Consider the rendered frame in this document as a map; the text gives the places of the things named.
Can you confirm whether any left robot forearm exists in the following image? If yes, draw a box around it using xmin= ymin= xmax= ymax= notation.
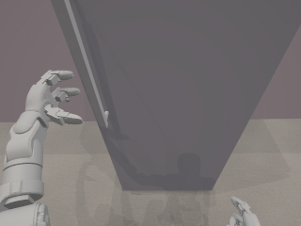
xmin=0 ymin=111 xmax=49 ymax=212

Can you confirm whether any handle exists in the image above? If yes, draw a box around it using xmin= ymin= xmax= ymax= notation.
xmin=53 ymin=0 xmax=109 ymax=129

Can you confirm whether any right robot hand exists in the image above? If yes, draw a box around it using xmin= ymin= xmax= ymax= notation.
xmin=227 ymin=196 xmax=261 ymax=226

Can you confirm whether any left robot upper arm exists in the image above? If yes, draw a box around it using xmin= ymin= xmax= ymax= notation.
xmin=0 ymin=202 xmax=51 ymax=226

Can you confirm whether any fridge door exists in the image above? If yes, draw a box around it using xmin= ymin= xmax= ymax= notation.
xmin=50 ymin=0 xmax=301 ymax=191

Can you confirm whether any left robot hand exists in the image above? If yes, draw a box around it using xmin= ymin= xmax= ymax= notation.
xmin=25 ymin=70 xmax=83 ymax=126

